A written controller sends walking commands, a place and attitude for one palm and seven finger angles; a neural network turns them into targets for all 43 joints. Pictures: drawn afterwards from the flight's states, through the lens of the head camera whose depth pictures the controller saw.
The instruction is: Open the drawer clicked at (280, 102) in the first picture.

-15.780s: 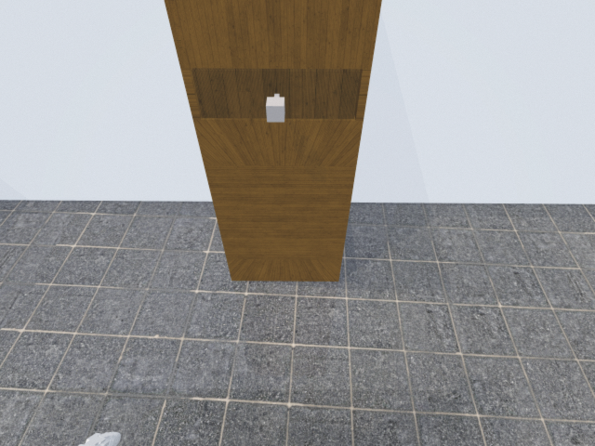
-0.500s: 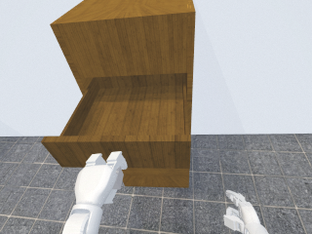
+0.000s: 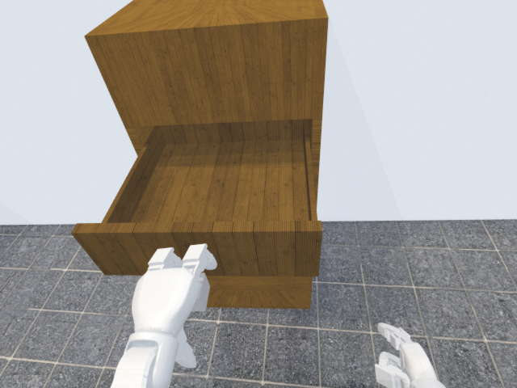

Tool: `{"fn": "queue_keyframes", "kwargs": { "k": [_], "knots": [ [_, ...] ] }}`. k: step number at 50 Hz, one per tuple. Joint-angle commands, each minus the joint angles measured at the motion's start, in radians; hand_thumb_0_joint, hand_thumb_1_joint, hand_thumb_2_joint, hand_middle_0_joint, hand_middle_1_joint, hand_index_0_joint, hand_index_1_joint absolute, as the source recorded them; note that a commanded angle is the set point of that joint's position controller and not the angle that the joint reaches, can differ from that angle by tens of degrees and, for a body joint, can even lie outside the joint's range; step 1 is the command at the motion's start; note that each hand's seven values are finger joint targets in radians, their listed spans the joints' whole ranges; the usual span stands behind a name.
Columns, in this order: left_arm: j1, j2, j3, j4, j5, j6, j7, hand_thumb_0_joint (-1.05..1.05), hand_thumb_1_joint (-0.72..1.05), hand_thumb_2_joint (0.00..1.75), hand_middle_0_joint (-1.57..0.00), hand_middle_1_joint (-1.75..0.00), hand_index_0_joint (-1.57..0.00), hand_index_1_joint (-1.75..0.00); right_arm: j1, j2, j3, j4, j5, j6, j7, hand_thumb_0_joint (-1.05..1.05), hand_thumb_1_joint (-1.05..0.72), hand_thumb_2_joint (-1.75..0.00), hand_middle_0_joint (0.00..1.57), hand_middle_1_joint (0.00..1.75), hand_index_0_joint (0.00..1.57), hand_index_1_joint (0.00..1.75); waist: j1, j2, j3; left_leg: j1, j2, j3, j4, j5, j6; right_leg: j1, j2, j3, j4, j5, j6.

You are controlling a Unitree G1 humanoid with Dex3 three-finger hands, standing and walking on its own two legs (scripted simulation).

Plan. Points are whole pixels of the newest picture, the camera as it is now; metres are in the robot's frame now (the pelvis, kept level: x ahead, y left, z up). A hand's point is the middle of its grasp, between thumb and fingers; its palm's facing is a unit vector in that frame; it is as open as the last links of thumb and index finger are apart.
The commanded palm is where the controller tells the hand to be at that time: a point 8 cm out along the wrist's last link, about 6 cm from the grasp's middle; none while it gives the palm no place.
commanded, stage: lift the hand off the handle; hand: left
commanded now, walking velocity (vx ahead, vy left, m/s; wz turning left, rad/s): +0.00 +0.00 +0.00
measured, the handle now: (194, 279) +0.26 +0.14 +0.06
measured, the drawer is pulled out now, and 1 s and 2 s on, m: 0.30 0.30 0.30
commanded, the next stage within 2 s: draw the hand back to the body in 1.46 s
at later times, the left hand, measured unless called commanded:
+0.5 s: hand (187, 289) +0.23 +0.14 +0.08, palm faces +0.09 -0.19 -0.98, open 13.7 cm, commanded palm +0.20 +0.14 +0.15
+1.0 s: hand (176, 247) +0.24 +0.14 +0.16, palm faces +0.22 -0.21 -0.95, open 13.8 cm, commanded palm +0.20 +0.15 +0.22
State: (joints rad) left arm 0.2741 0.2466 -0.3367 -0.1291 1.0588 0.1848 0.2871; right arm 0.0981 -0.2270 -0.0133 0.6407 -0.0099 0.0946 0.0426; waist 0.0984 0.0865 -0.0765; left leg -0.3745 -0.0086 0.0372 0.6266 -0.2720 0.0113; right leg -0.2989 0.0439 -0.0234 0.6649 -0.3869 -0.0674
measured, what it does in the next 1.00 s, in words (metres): stands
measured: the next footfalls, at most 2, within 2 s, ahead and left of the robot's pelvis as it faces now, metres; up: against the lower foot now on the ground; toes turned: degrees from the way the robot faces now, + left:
none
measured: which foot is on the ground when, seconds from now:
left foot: down 0.00-1.00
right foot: down 0.00-1.00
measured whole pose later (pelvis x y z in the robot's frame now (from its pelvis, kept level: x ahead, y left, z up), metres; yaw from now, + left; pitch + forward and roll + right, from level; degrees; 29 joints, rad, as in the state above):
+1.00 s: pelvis -0.01 +0.00 +0.02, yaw +0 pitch -5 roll +1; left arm 0.08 0.34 -0.32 -0.37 0.93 0.30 0.05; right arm 0.01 -0.23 0.04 0.66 0.03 0.13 0.07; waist 0.11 0.14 -0.04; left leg -0.17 -0.01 0.03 0.44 -0.18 0.01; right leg -0.10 0.05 -0.02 0.48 -0.30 -0.06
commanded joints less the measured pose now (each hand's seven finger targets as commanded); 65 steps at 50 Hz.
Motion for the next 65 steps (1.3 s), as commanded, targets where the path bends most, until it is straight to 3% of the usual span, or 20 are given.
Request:
{"fn": "queue_keyframes", "kwargs": {
  "k": [1,4,10,16,19,24,27,34,36,42,49,51,52,53,55,56,57,58,61,65],
  "knots": [
    [-0.212,0.088,0.073,-0.168,0.010,0.008,0.039,0.00,-0.50,0.30,-0.30,-1.20,-0.30,-1.20,-0.203,-0.061,-0.012,-0.175,0.012,-0.045,-0.008,0.00,-0.90,-0.90,0.20,0.30,0.20,0.30,-0.014,-0.118,-0.110,0.169,-0.025,-0.034,-0.035,0.153,0.025,-0.098,-0.012,0.084,-0.158,0.179,0.023],
    [-0.232,0.043,0.022,-0.136,0.013,0.019,0.031,0.00,-0.50,0.30,-0.30,-1.20,-0.30,-1.20,-0.201,-0.056,-0.011,-0.169,0.014,-0.042,-0.009,0.00,-0.90,-0.90,0.20,0.30,0.20,0.30,-0.015,-0.115,-0.106,0.175,-0.024,-0.036,-0.038,0.155,0.026,-0.112,-0.010,0.062,-0.147,0.174,0.026],
    [-0.392,0.048,-0.011,-0.165,0.016,0.036,0.016,0.00,-0.50,0.30,-0.30,-1.20,-0.30,-1.20,-0.214,-0.054,-0.006,-0.163,0.016,-0.032,-0.017,0.00,-0.90,-0.90,0.20,0.30,0.20,0.30,-0.026,-0.116,-0.129,0.202,-0.024,-0.040,-0.051,0.136,0.034,-0.110,-0.014,0.061,-0.164,0.135,0.029],
    [-0.421,0.108,0.045,-0.260,-0.024,0.022,-0.016,0.00,-0.50,0.30,-0.30,-1.20,-0.30,-1.20,-0.237,-0.048,0.004,-0.176,0.022,-0.037,-0.027,0.00,-0.90,-0.90,0.20,0.30,0.20,0.30,-0.013,-0.107,-0.145,0.236,-0.023,-0.046,-0.072,0.155,0.036,-0.057,-0.015,0.069,-0.192,0.138,0.027],
    [-0.387,0.074,0.016,-0.293,-0.034,0.006,-0.029,0.00,-0.50,0.30,-0.30,-1.20,-0.30,-1.20,-0.234,-0.041,0.005,-0.175,0.019,-0.046,-0.022,0.00,-0.90,-0.90,0.20,0.30,0.20,0.30,-0.009,-0.085,-0.134,0.259,-0.024,-0.044,-0.083,0.181,0.035,-0.052,-0.014,0.060,-0.200,0.164,0.028],
    [-0.391,0.096,0.035,-0.289,-0.025,0.034,-0.046,0.00,-0.50,0.30,-0.30,-1.20,-0.30,-1.20,-0.252,-0.044,0.009,-0.166,0.024,-0.040,-0.010,0.00,-0.90,-0.90,0.20,0.30,0.20,0.30,-0.002,-0.103,-0.097,0.266,-0.015,-0.036,-0.114,0.174,0.028,-0.036,-0.012,0.065,-0.236,0.130,0.029],
    [-0.402,0.102,0.028,-0.344,-0.025,0.049,-0.061,0.00,-0.50,0.30,-0.30,-1.20,-0.30,-1.20,-0.270,-0.039,0.016,-0.179,0.029,-0.041,-0.001,0.00,-0.90,-0.90,0.20,0.30,0.20,0.30,0.012,-0.085,-0.143,0.284,-0.013,-0.034,-0.122,0.194,0.032,0.006,-0.015,0.064,-0.230,0.144,0.027],
    [-0.421,0.141,0.061,-0.395,-0.052,0.071,-0.105,0.00,-0.50,0.30,-0.30,-1.20,-0.30,-1.20,-0.298,-0.044,0.021,-0.167,0.034,-0.034,0.001,0.00,-0.90,-0.90,0.20,0.30,0.20,0.30,0.012,-0.080,-0.101,0.305,-0.015,-0.027,-0.160,0.214,0.029,0.049,-0.018,0.079,-0.277,0.176,0.034],
    [-0.415,0.186,0.113,-0.418,-0.078,0.071,-0.115,0.00,-0.50,0.30,-0.30,-1.20,-0.30,-1.20,-0.310,-0.045,0.026,-0.175,0.040,-0.037,0.003,0.00,-0.90,-0.90,0.20,0.30,0.20,0.30,0.016,-0.086,-0.100,0.306,-0.013,-0.030,-0.164,0.215,0.029,0.072,-0.017,0.085,-0.285,0.182,0.034],
    [-0.434,0.174,0.094,-0.442,-0.079,0.080,-0.153,0.00,-0.50,0.30,-0.30,-1.20,-0.30,-1.20,-0.323,-0.043,0.033,-0.170,0.037,-0.043,0.014,0.00,-0.90,-0.90,0.20,0.30,0.20,0.30,0.021,-0.089,-0.108,0.318,-0.014,-0.019,-0.177,0.241,0.027,0.097,-0.026,0.086,-0.297,0.207,0.039],
    [-0.409,0.202,0.132,-0.419,-0.126,0.116,-0.222,0.00,-0.50,0.30,-0.30,-1.20,-0.30,-1.20,-0.330,-0.058,0.039,-0.167,0.043,-0.003,0.023,0.00,-0.90,-0.90,0.20,0.30,0.20,0.30,0.014,-0.122,-0.040,0.304,-0.013,-0.011,-0.206,0.242,0.024,0.121,-0.033,0.089,-0.329,0.243,0.050],
    [-0.448,0.240,0.166,-0.482,-0.153,0.113,-0.233,0.00,-0.50,0.30,-0.30,-1.20,-0.30,-1.20,-0.346,-0.059,0.043,-0.187,0.052,-0.002,0.025,0.00,-0.90,-0.90,0.20,0.30,0.20,0.30,0.010,-0.096,-0.058,0.311,-0.007,-0.014,-0.201,0.241,0.023,0.131,-0.032,0.087,-0.314,0.251,0.048],
    [-0.457,0.215,0.137,-0.484,-0.135,0.114,-0.240,0.00,-0.50,0.30,-0.30,-1.20,-0.30,-1.20,-0.350,-0.054,0.048,-0.189,0.046,-0.006,0.030,0.00,-0.90,-0.90,0.20,0.30,0.20,0.30,0.024,-0.089,-0.099,0.309,-0.014,-0.007,-0.197,0.255,0.026,0.152,-0.037,0.086,-0.308,0.255,0.049],
    [-0.432,0.222,0.153,-0.467,-0.145,0.113,-0.243,0.00,-0.50,0.30,-0.30,-1.20,-0.30,-1.20,-0.337,-0.054,0.042,-0.178,0.045,0.003,0.029,0.00,-0.90,-0.90,0.20,0.30,0.20,0.30,0.014,-0.098,-0.060,0.308,-0.012,-0.013,-0.205,0.254,0.023,0.135,-0.033,0.088,-0.321,0.258,0.047],
    [-0.451,0.237,0.164,-0.516,-0.151,0.107,-0.249,0.00,-0.50,0.30,-0.30,-1.20,-0.30,-1.20,-0.342,-0.058,0.042,-0.189,0.044,0.006,0.034,0.00,-0.90,-0.90,0.20,0.30,0.20,0.30,0.022,-0.088,-0.089,0.316,-0.014,-0.012,-0.204,0.278,0.024,0.158,-0.034,0.085,-0.310,0.304,0.049],
    [-0.467,0.285,0.215,-0.554,-0.175,0.102,-0.247,0.00,-0.50,0.30,-0.30,-1.20,-0.30,-1.20,-0.353,-0.061,0.043,-0.200,0.053,0.003,0.035,0.00,-0.90,-0.90,0.20,0.30,0.20,0.30,0.020,-0.070,-0.093,0.313,-0.008,-0.013,-0.197,0.262,0.022,0.158,-0.033,0.092,-0.302,0.286,0.046],
    [-0.485,0.244,0.171,-0.536,-0.153,0.105,-0.252,0.00,-0.50,0.30,-0.30,-1.20,-0.30,-1.20,-0.354,-0.052,0.048,-0.198,0.045,-0.002,0.040,0.00,-0.90,-0.90,0.20,0.30,0.20,0.30,0.028,-0.085,-0.119,0.312,-0.015,-0.008,-0.190,0.281,0.025,0.166,-0.037,0.089,-0.298,0.291,0.047],
    [-0.462,0.253,0.192,-0.515,-0.169,0.103,-0.251,0.00,-0.50,0.30,-0.30,-1.20,-0.30,-1.20,-0.336,-0.054,0.043,-0.185,0.045,0.004,0.038,0.00,-0.90,-0.90,0.20,0.30,0.20,0.30,0.016,-0.091,-0.077,0.316,-0.011,-0.016,-0.198,0.282,0.023,0.145,-0.032,0.087,-0.311,0.301,0.045],
    [-0.505,0.283,0.225,-0.565,-0.206,0.098,-0.256,0.00,-0.50,0.30,-0.30,-1.20,-0.30,-1.20,-0.348,-0.061,0.043,-0.199,0.057,0.002,0.043,0.00,-0.90,-0.90,0.20,0.30,0.20,0.30,0.013,-0.086,-0.085,0.321,-0.008,-0.016,-0.195,0.271,0.021,0.148,-0.033,0.087,-0.305,0.299,0.046],
    [-0.505,0.284,0.233,-0.551,-0.208,0.098,-0.266,0.00,-0.50,0.30,-0.30,-1.20,-0.30,-1.20,-0.343,-0.063,0.040,-0.194,0.051,0.004,0.047,0.00,-0.90,-0.90,0.20,0.30,0.20,0.30,0.024,-0.088,-0.096,0.319,-0.017,-0.013,-0.195,0.291,0.022,0.160,-0.038,0.089,-0.309,0.333,0.051]
  ]
}}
